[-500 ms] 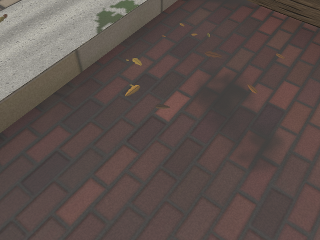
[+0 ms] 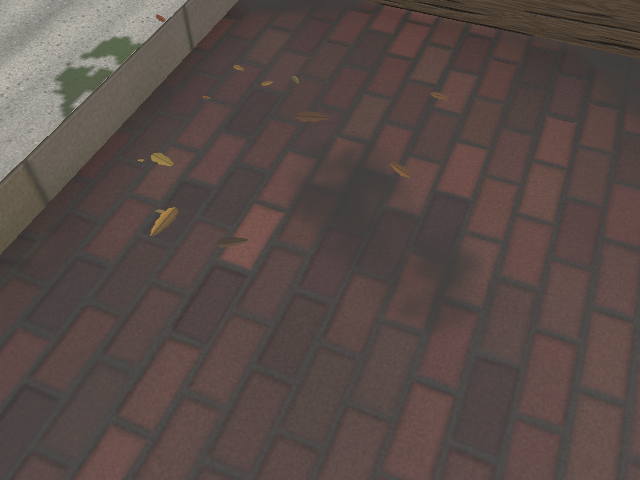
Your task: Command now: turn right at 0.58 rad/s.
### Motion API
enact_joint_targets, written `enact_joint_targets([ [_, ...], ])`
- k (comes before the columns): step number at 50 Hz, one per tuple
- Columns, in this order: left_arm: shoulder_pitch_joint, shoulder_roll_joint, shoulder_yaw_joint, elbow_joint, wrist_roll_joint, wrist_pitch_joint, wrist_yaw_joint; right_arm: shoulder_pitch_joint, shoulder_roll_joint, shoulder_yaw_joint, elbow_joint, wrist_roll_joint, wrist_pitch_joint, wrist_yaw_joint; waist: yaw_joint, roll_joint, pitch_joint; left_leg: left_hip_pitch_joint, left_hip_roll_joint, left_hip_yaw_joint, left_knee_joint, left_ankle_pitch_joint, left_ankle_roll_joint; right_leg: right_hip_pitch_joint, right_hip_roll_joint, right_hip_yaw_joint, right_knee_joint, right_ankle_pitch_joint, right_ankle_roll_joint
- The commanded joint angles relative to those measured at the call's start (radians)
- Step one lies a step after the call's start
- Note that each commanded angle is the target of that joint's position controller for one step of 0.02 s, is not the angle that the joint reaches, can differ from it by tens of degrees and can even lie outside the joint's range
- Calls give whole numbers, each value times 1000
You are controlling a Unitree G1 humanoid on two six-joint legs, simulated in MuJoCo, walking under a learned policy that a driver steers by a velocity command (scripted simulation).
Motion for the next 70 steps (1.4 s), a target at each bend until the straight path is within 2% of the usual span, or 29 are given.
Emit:
enact_joint_targets([
  [1, -16, 153, 42, -65, 1, -4, -4, 58, -79, -16, -63, 13, -26, -9, -23, -137, -102, 84, -47, 21, -133, -17, 30, 83, -251, 365, -155, -120, -120],
  [3, -53, 144, 40, -70, -16, -1, -2, 149, -81, -17, -44, 12, -38, -21, -77, -123, -95, 249, -53, 29, -391, 91, 59, 6, -200, 356, -121, -174, -51],
  [4, -40, 102, 29, -80, -26, -4, 3, 156, -148, -32, -47, 0, -44, -31, -66, -18, -82, 320, 83, -100, -532, 36, 90, -82, -124, 288, -29, -318, 15],
  [5, -32, 52, 20, -106, -40, -11, 6, 103, -259, -55, -80, -15, -41, -32, -45, 224, -70, 345, 357, -414, -627, -55, 192, -247, 50, 49, 226, -419, 68],
  [6, -32, 132, 38, -88, 9, -15, 13, 30, -246, -54, -95, -28, -38, -23, -36, 167, -19, 187, 427, -419, -611, 86, 263, -247, 13, -25, 455, -444, 81],
  [8, 18, 140, 47, -53, 11, -8, -1, -47, -125, -20, -115, -18, -44, -14, 27, 86, -13, 118, 304, -214, -544, 329, 232, -157, -25, -22, 656, -347, 82],
  [10, 64, 128, 43, -30, 6, 9, -19, -69, -112, -15, -135, -14, -45, -14, 28, 149, -39, 196, 227, -78, -500, 476, 203, -189, -30, -57, 763, -298, 100],
  [16, -67, 93, 17, -86, -10, 26, -37, 104, -155, -37, -98, -13, -44, -12, -80, 162, -66, 435, 280, -23, -427, 679, 237, -248, -80, -107, 581, -340, 147],
  [24, -71, 80, -1, -125, -26, 18, -37, 65, -205, -59, -92, -10, -36, 20, -62, 207, -91, 318, 310, 75, -327, 668, 196, 51, -88, -220, 189, -331, 75],
  [26, -11, 93, 1, -108, -4, -2, -21, 72, -196, -59, -81, 2, -29, 21, -12, 107, -105, 195, 275, 149, -180, 485, 102, 231, -89, -172, -79, -105, 44],
  [27, 20, 195, 21, -112, 11, -20, -10, 104, -140, -46, -101, -9, -21, 26, -18, -147, -113, -33, 183, 231, 72, 112, 28, 377, -318, 154, -169, 31, -3],
  [28, 72, 320, 54, -116, -9, -23, -11, 18, -93, -26, -177, -14, -5, 14, 15, -292, -82, -217, 23, 169, 212, -251, -8, 327, -527, 412, -123, 422, -178],
  [29, 109, 266, 48, -104, -20, -23, -9, -11, -132, -33, -165, -16, 6, 8, 45, -147, -93, -221, 58, 66, 324, -232, -11, 337, -499, 338, -101, 452, -232],
  [31, -26, 178, 17, -115, -18, -14, 2, 13, -141, -39, -132, 5, 0, 17, -32, -101, -17, -203, 80, 30, 305, -59, -7, 251, -357, 187, -118, 308, -165],
  [33, -67, 156, 8, -123, -23, -14, 12, 51, -163, -47, -108, -17, -3, 24, -50, -130, -48, -167, 62, 46, 308, 23, -17, 256, -288, 138, -109, 359, -135],
  [44, 32, 170, 8, -82, -3, -23, 11, -8, -117, -26, -115, -2, 6, 18, -1, -114, -66, -75, 22, 43, 56, 16, -2, 239, -290, 240, -89, 215, -155],
  [48, 2, 166, 0, -71, 2, -19, 11, 12, -111, -18, -110, 11, -1, 10, -16, -119, -65, 77, -4, 57, -97, -1, 28, 180, -285, 272, -53, 278, -134],
  [50, -35, 148, -10, -65, -12, -17, 18, 72, -88, -10, -88, 8, -11, 3, -65, -93, -66, 226, -5, 63, -337, 137, 46, 130, -253, 272, -15, 241, -85],
  [51, -33, 119, -22, -63, -17, -22, 22, 86, -93, -6, -83, -3, -24, -4, -70, -52, -73, 329, 50, 5, -461, 247, 56, 71, -222, 267, 4, 119, -33],
  [52, 12, 54, -41, -65, -15, -29, 22, 83, -148, -7, -95, -23, -38, -12, -42, 121, -105, 401, 254, -203, -540, 292, 89, 20, -139, 172, 132, -99, 20],
  [53, 49, 75, -35, -57, -20, -23, 27, 11, -212, -15, -109, -14, -37, -2, -7, 199, -62, 273, 372, -333, -535, 448, 206, 3, -5, 25, 164, -371, 39],
  [54, 35, 125, -22, -38, -6, -14, 28, 22, -172, -9, -95, -5, -40, 6, -30, 182, -56, 206, 378, -324, -524, 455, 271, 68, -47, -1, 271, -441, 50],
  [56, 11, 107, -22, -15, -15, -9, 18, -19, -112, 14, -86, -4, -47, 12, -18, 153, -19, 186, 275, -207, -517, 434, 235, 78, -57, -7, 302, -380, 64],
  [60, 13, 62, -42, 26, -15, -8, 10, 10, -123, 14, -50, -4, -47, 9, -33, 161, -66, 294, 197, -107, -433, 614, 193, 106, -70, -79, 162, -323, 90],
  [63, 14, 47, -54, 60, -17, -11, 22, 10, -130, 9, -27, 1, -40, 11, -21, 144, -78, 271, 171, -97, -396, 551, 152, 227, -87, -97, -81, -98, 83],
  [65, -6, 104, -49, 66, 2, -25, 31, 28, -114, 12, -23, -2, -45, 17, -42, 81, -92, 185, 146, -98, -397, 392, 98, 325, -187, 21, -93, 50, 70],
  [66, -29, 132, -41, 91, -10, -27, 31, 50, -97, 13, -15, 6, -45, 21, -79, -30, -46, 202, 87, -46, -436, 293, 85, 239, -193, 26, -50, 65, 46],
  [68, -32, 82, -55, 111, -13, -38, 29, 16, -107, 10, 14, 2, -40, 16, -45, -20, -19, 250, 84, -36, -419, 273, 77, 180, -188, 27, -80, -1, 44],
  [70, -21, 84, -58, 141, -12, -42, 37, 18, -111, 8, 35, 1, -39, 17, -45, -32, -21, 266, 93, -38, -409, 332, 83, 182, -183, 27, -94, 10, 45],
])
Velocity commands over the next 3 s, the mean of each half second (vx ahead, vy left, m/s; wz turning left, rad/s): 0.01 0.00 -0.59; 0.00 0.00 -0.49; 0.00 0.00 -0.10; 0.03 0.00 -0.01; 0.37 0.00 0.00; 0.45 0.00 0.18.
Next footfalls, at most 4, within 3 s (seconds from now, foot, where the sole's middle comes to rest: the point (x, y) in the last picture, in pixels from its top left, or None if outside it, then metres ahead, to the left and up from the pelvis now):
0.08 left None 0.05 0.12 -0.77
0.54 right None -0.03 -0.08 -0.77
1.04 left None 0.08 0.07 -0.77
1.28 right None -0.07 -0.09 -0.77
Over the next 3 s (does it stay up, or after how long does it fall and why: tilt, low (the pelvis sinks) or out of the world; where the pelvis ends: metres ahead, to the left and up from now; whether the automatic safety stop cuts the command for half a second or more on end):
stays up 0.38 -0.23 0.00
